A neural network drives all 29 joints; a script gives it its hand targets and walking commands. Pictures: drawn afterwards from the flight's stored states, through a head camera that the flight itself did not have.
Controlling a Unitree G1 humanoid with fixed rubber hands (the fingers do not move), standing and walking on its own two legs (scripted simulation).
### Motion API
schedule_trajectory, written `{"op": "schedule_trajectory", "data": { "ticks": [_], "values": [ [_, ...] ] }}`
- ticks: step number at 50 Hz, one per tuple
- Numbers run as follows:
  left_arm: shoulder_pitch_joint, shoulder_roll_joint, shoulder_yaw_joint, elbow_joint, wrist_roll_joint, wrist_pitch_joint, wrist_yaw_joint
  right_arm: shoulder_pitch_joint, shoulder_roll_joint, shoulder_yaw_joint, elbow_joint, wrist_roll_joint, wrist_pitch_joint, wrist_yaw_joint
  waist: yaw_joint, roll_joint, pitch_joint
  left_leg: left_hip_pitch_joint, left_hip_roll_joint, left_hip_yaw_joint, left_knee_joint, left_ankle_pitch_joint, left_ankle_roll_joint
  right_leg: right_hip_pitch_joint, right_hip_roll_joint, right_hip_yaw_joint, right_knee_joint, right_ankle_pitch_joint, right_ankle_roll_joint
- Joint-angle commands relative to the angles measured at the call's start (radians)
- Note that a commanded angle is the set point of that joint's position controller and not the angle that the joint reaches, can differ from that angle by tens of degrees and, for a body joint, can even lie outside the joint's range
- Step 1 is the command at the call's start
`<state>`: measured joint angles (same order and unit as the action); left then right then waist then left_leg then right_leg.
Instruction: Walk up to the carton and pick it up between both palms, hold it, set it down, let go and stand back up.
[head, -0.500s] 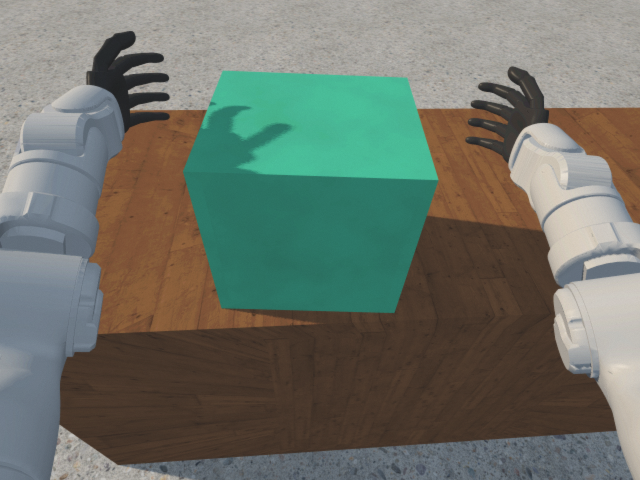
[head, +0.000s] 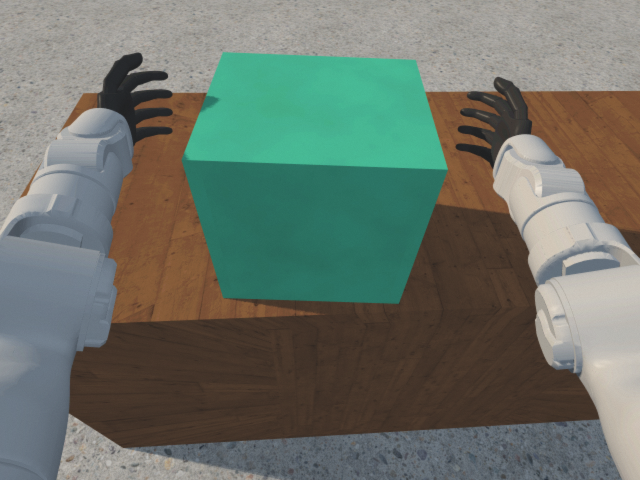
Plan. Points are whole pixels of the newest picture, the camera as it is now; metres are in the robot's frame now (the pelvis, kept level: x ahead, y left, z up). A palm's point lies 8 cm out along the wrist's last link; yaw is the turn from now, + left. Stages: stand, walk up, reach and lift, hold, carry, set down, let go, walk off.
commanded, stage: reach and lift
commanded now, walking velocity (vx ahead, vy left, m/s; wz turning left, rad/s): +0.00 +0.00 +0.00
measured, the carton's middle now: (315, 184) +0.51 +0.00 +0.08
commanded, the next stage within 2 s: none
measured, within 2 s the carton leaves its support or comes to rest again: neither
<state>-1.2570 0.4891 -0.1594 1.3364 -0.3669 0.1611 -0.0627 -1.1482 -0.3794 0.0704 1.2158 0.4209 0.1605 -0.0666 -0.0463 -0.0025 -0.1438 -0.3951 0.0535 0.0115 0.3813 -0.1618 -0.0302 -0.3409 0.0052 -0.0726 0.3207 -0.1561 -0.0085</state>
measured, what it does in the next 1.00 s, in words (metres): stands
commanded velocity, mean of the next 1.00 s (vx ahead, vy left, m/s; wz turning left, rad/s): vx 0.00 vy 0.00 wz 0.00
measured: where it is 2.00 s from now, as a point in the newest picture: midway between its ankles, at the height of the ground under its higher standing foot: outside the picture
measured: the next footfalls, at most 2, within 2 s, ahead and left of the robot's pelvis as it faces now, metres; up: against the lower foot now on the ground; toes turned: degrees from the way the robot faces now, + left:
none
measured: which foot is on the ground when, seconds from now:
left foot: down 0.00-1.00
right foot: down 0.00-1.00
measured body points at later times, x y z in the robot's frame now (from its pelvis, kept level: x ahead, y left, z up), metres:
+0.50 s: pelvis -0.01 +0.00 -0.01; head +0.04 +0.02 +0.44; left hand +0.49 +0.22 +0.16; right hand +0.46 -0.23 +0.14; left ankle +0.01 +0.13 -0.74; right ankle -0.01 -0.11 -0.75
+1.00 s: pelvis +0.00 +0.00 -0.01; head +0.05 +0.02 +0.44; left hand +0.49 +0.19 +0.16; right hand +0.47 -0.19 +0.15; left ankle +0.01 +0.13 -0.74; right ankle -0.01 -0.11 -0.74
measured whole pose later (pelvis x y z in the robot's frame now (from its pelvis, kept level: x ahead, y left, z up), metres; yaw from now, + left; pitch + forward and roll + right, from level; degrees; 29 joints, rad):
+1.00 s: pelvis +0.00 +0.00 -0.01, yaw -1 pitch +19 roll -1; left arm -1.25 0.32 -0.13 1.50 -0.29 -0.16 0.01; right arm -1.14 -0.25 0.01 1.36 0.32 -0.09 -0.08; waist -0.03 -0.03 -0.25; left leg -0.60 0.06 0.03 0.45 -0.17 -0.03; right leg -0.56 0.00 -0.06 0.40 -0.17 -0.01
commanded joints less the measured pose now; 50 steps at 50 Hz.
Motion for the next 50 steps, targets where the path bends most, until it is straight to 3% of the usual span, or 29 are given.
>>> {"op": "schedule_trajectory", "data": {
  "ticks": [1,2,4,6,8,11,14,16,20,22,24,26,28,31,32,36,41,42,43,47,49,50],
  "values": [
    [-0.395,0.106,-0.005,-0.077,-0.008,-0.129,0.018,-0.402,-0.12,-0.08,-0.116,-0.07,-0.088,-0.001,-0.02,0.05,-0.472,0.255,-0.038,-0.01,0.044,0.321,-0.025,0.041,0.018,0.002,0.026,0.289,0.018],
    [-0.41,0.108,-0.004,-0.07,-0.014,-0.152,0.023,-0.41,-0.119,-0.092,-0.137,-0.083,-0.103,0.0,-0.007,0.045,-0.533,0.268,-0.038,-0.009,0.051,0.308,-0.025,0.02,0.02,-0.006,0.026,0.268,0.022],
    [-0.413,0.107,-0.02,-0.017,-0.03,-0.187,0.027,-0.407,-0.115,-0.085,-0.108,-0.082,-0.123,0.005,-0.017,0.033,-0.52,0.22,-0.038,-0.006,0.068,0.285,-0.018,0.026,0.01,0.005,0.043,0.265,0.021],
    [-0.386,0.085,-0.038,0.049,-0.031,-0.208,0.021,-0.378,-0.105,-0.083,-0.03,-0.078,-0.131,0.006,-0.027,0.057,-0.474,0.18,-0.038,-0.006,0.069,0.255,-0.02,0.004,0.004,0.007,0.056,0.267,0.019],
    [-0.405,0.07,-0.063,0.063,-0.032,-0.229,0.026,-0.396,-0.117,-0.084,-0.011,-0.062,-0.157,0.013,-0.014,0.092,-0.503,0.177,-0.028,-0.01,0.067,0.242,-0.032,-0.026,0.006,-0.002,0.06,0.219,0.016],
    [-0.384,0.055,-0.071,0.148,-0.031,-0.262,0.025,-0.377,-0.111,-0.061,0.051,-0.058,-0.186,0.023,-0.016,0.067,-0.478,0.193,-0.023,-0.013,0.075,0.248,-0.026,-0.071,0.007,0.0,0.059,0.185,0.014],
    [-0.409,0.075,-0.053,0.126,-0.039,-0.309,0.032,-0.405,-0.105,-0.045,-0.004,-0.056,-0.228,0.024,0.007,0.021,-0.567,0.122,-0.032,-0.005,0.089,0.283,-0.018,-0.029,0.004,0.007,0.092,0.279,0.027],
    [-0.4,0.068,-0.058,0.11,-0.041,-0.33,0.032,-0.397,-0.111,-0.067,-0.038,-0.055,-0.25,0.022,0.002,0.061,-0.613,0.095,-0.039,0.0,0.1,0.283,-0.028,-0.005,0.0,0.012,0.113,0.309,0.03],
    [-0.374,0.063,-0.041,0.144,-0.021,-0.33,0.027,-0.351,-0.089,-0.01,0.064,-0.014,-0.234,0.025,0.009,0.028,-0.55,0.076,-0.037,0.01,0.089,0.292,-0.02,0.028,-0.005,0.023,0.108,0.354,0.035],
    [-0.373,0.043,-0.052,0.152,-0.018,-0.329,0.02,-0.349,-0.079,0.006,0.09,0.007,-0.243,0.024,0.014,0.04,-0.534,0.074,-0.034,0.009,0.085,0.316,-0.026,0.028,-0.004,0.022,0.11,0.366,0.038],
    [-0.381,0.038,-0.068,0.129,-0.034,-0.351,0.015,-0.358,-0.088,-0.008,0.035,-0.007,-0.266,0.022,-0.003,0.021,-0.573,0.081,-0.039,0.002,0.094,0.325,-0.025,0.001,0.0,0.017,0.115,0.363,0.042],
    [-0.399,0.03,-0.073,0.116,-0.03,-0.354,0.025,-0.384,-0.116,-0.038,0.025,-0.022,-0.277,0.023,-0.017,0.059,-0.597,0.119,-0.037,0.009,0.101,0.321,-0.042,-0.053,0.003,0.006,0.107,0.316,0.036],
    [-0.39,0.012,-0.064,0.104,-0.026,-0.353,0.03,-0.384,-0.101,-0.028,0.027,-0.029,-0.281,0.025,0.003,0.058,-0.601,0.12,-0.038,0.012,0.117,0.33,-0.036,-0.07,0.007,0.006,0.109,0.317,0.028],
    [-0.385,-0.017,-0.069,0.086,-0.023,-0.351,0.035,-0.374,-0.077,-0.022,0.036,-0.028,-0.281,0.026,0.007,0.053,-0.603,0.139,-0.03,0.003,0.118,0.369,-0.049,-0.062,0.007,0.007,0.105,0.32,0.029],
    [-0.371,-0.008,-0.072,0.134,-0.013,-0.342,0.035,-0.371,-0.075,-0.02,0.086,-0.03,-0.273,0.027,0.002,0.029,-0.558,0.13,-0.034,0.018,0.115,0.351,-0.043,-0.057,0.012,0.0,0.102,0.313,0.032],
    [-0.344,0.001,-0.007,0.126,0.031,-0.35,0.033,-0.374,-0.05,-0.029,0.025,-0.051,-0.284,0.016,0.029,-0.009,-0.565,0.046,-0.044,0.019,0.093,0.309,-0.02,0.03,-0.002,0.025,0.108,0.364,0.05],
    [-0.37,-0.035,0.021,0.108,0.057,-0.345,0.046,-0.379,-0.022,-0.044,0.036,-0.078,-0.264,0.0,0.018,-0.002,-0.544,0.056,-0.041,0.026,0.068,0.27,-0.027,0.034,0.005,0.02,0.097,0.313,0.044],
    [-0.387,-0.047,0.013,0.07,0.048,-0.352,0.05,-0.376,-0.019,-0.069,0.028,-0.091,-0.269,-0.006,0.001,-0.003,-0.564,0.067,-0.044,0.029,0.077,0.255,-0.028,0.002,0.006,0.02,0.095,0.297,0.043],
    [-0.403,-0.053,0.013,0.06,0.059,-0.355,0.055,-0.379,-0.011,-0.06,0.03,-0.094,-0.269,-0.011,0.006,0.031,-0.587,0.073,-0.046,0.029,0.076,0.28,-0.027,-0.002,0.003,0.02,0.092,0.311,0.038],
    [-0.39,-0.062,0.051,0.043,0.094,-0.351,0.078,-0.398,-0.026,-0.076,0.033,-0.103,-0.276,-0.018,0.016,0.061,-0.634,0.167,-0.032,0.031,0.106,0.366,-0.048,-0.032,0.015,0.018,0.086,0.315,0.025],
    [-0.393,-0.098,0.038,0.025,0.097,-0.337,0.083,-0.385,-0.014,-0.09,0.052,-0.107,-0.277,-0.027,0.004,0.097,-0.632,0.198,-0.032,0.027,0.121,0.423,-0.064,-0.036,0.018,0.019,0.083,0.334,0.018],
    [-0.396,-0.094,0.041,0.047,0.089,-0.326,0.082,-0.398,-0.03,-0.094,0.083,-0.108,-0.269,-0.03,-0.006,0.08,-0.615,0.205,-0.021,0.029,0.117,0.409,-0.066,-0.051,0.021,0.01,0.069,0.294,0.017]
  ]
}}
